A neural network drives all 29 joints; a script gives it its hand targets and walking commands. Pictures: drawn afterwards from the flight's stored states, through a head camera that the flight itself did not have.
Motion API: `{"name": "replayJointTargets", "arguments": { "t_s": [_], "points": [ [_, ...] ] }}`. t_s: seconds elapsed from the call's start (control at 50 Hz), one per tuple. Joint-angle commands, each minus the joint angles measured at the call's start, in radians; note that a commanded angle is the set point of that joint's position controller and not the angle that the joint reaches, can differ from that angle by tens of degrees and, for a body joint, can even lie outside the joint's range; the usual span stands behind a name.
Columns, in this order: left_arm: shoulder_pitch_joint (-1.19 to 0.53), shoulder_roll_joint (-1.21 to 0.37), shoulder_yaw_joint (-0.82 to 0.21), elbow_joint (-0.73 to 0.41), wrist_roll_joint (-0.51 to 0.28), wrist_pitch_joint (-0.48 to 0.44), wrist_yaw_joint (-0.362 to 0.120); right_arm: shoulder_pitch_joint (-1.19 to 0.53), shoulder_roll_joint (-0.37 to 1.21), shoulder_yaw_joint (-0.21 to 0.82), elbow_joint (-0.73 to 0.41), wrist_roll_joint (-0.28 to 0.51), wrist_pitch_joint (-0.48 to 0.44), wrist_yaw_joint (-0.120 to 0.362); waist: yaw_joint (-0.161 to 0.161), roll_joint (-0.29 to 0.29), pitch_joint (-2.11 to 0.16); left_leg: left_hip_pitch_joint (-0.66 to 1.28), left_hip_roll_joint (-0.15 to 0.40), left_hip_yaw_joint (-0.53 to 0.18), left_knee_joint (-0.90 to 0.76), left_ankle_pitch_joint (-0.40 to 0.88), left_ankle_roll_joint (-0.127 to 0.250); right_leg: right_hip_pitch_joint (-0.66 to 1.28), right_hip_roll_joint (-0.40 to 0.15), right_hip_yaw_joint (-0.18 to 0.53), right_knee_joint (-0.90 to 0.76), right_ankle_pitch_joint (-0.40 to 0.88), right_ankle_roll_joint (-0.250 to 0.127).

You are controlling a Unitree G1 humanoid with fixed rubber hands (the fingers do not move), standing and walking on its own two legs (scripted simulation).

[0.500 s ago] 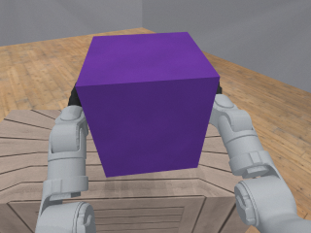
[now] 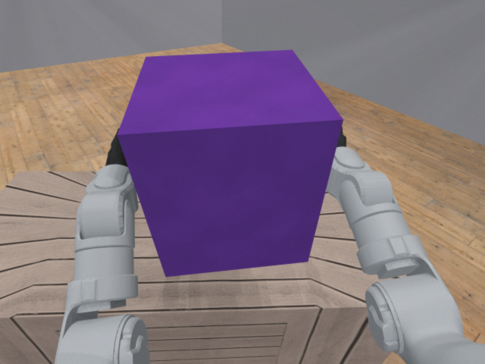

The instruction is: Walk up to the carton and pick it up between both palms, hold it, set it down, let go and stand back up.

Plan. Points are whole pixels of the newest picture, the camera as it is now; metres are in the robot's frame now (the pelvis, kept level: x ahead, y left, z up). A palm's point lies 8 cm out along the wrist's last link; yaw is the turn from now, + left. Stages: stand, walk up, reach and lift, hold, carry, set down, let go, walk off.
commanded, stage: hold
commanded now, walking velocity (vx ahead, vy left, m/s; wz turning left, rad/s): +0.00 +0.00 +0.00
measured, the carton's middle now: (229, 162) +0.39 +0.00 +0.20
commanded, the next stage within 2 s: set down in 0.08 s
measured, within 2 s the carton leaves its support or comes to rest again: neither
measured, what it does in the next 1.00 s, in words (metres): stands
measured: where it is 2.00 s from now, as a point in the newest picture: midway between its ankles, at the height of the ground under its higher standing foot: outside the picture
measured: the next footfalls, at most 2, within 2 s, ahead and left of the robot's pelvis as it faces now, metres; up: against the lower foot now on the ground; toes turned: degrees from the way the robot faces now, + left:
none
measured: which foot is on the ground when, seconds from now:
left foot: down 0.00-1.00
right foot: down 0.00-1.00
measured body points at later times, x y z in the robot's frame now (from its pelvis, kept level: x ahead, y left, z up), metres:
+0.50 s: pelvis +0.00 +0.00 +0.00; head -0.06 +0.01 +0.45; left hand +0.39 +0.18 +0.21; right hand +0.40 -0.15 +0.20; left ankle +0.02 +0.15 -0.75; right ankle -0.01 -0.14 -0.75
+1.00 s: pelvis +0.02 -0.01 +0.00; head +0.00 +0.01 +0.45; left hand +0.41 +0.17 +0.15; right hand +0.43 -0.16 +0.15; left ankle +0.02 +0.15 -0.75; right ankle -0.01 -0.14 -0.75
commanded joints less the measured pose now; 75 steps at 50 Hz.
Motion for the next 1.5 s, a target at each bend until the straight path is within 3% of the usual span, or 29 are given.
{"name": "replayJointTargets", "arguments": {
  "t_s": [0.0,0.06,0.08,0.12,0.2,0.26,0.36,0.46,0.6,0.72,0.94,1.26,1.48],
  "points": [
    [-0.802,-0.565,-0.512,-0.188,-0.175,-0.082,-0.151,-0.754,0.678,0.335,-0.348,0.118,-0.040,0.121,-0.003,0.033,-0.391,0.227,-0.111,0.023,0.017,0.243,-0.001,0.010,0.106,-0.018,-0.020,0.200,0.021],
    [-0.801,-0.565,-0.513,-0.188,-0.175,-0.082,-0.151,-0.752,0.676,0.334,-0.348,0.118,-0.039,0.121,-0.004,0.033,-0.389,0.228,-0.111,0.023,0.018,0.244,-0.002,0.010,0.106,-0.018,-0.020,0.202,0.021],
    [-0.862,-0.527,-0.522,-0.177,-0.192,-0.083,-0.164,-0.802,0.675,0.349,-0.353,0.116,-0.043,0.122,-0.021,0.041,-0.429,0.225,-0.120,0.023,0.028,0.292,0.006,0.007,0.111,-0.043,-0.026,0.246,0.006],
    [-0.856,-0.539,-0.518,-0.186,-0.194,-0.097,-0.172,-0.802,0.682,0.350,-0.369,0.116,-0.050,0.121,-0.018,0.055,-0.455,0.253,-0.117,0.019,0.046,0.346,-0.004,0.015,0.112,-0.046,-0.019,0.292,0.003],
    [-0.874,-0.540,-0.470,-0.138,-0.165,-0.139,-0.183,-0.811,0.676,0.304,-0.335,0.065,-0.092,0.129,-0.016,0.049,-0.416,0.244,-0.114,0.024,0.028,0.281,-0.001,0.014,0.105,-0.053,-0.030,0.224,0.004],
    [-0.844,-0.526,-0.399,-0.054,-0.108,-0.183,-0.201,-0.784,0.664,0.230,-0.253,-0.019,-0.154,0.145,-0.004,0.030,-0.342,0.224,-0.111,0.038,-0.005,0.182,0.011,0.007,0.097,-0.064,-0.047,0.117,0.006],
    [-0.730,-0.465,-0.262,0.116,0.017,-0.272,-0.254,-0.704,0.616,0.073,-0.109,-0.223,-0.321,0.188,0.018,-0.009,-0.225,0.189,-0.111,0.076,-0.063,0.048,0.035,0.034,0.080,-0.090,-0.063,-0.003,0.013],
    [-0.670,-0.474,-0.266,0.139,0.048,-0.322,-0.260,-0.696,0.570,0.039,-0.116,-0.308,-0.455,0.210,0.020,-0.002,-0.227,0.226,-0.107,0.096,-0.052,0.140,0.026,0.080,0.078,-0.116,-0.050,0.060,0.023],
    [-0.696,-0.561,-0.442,0.042,-0.025,-0.410,-0.189,-0.723,0.558,0.105,-0.182,-0.302,-0.581,0.214,0.003,0.052,-0.378,0.343,-0.090,0.078,0.030,0.393,-0.020,0.064,0.095,-0.138,-0.035,0.167,0.014],
    [-0.676,-0.582,-0.510,0.015,-0.055,-0.444,-0.152,-0.679,0.578,0.167,-0.180,-0.275,-0.584,0.207,0.012,0.060,-0.430,0.352,-0.093,0.073,0.059,0.462,-0.032,0.064,0.091,-0.130,-0.024,0.255,0.013],
    [-0.605,-0.553,-0.434,0.063,-0.020,-0.449,-0.166,-0.636,0.611,0.210,-0.145,-0.264,-0.557,0.206,0.050,0.008,-0.396,0.258,-0.107,0.081,0.039,0.427,-0.012,0.151,0.079,-0.103,0.014,0.419,0.029],
    [-0.714,-0.579,-0.344,0.246,0.010,-0.547,-0.136,-0.677,0.600,0.030,0.022,-0.401,-0.613,0.265,0.053,0.024,-0.402,0.251,-0.084,0.096,0.006,0.337,-0.017,0.060,0.082,-0.118,-0.015,0.259,0.013],
    [-0.761,-0.573,-0.262,0.376,0.043,-0.636,-0.104,-0.695,0.621,-0.058,0.162,-0.477,-0.660,0.304,0.092,0.010,-0.445,0.204,-0.078,0.118,0.000,0.332,-0.016,0.074,0.072,-0.105,-0.001,0.321,0.016]
  ]
}}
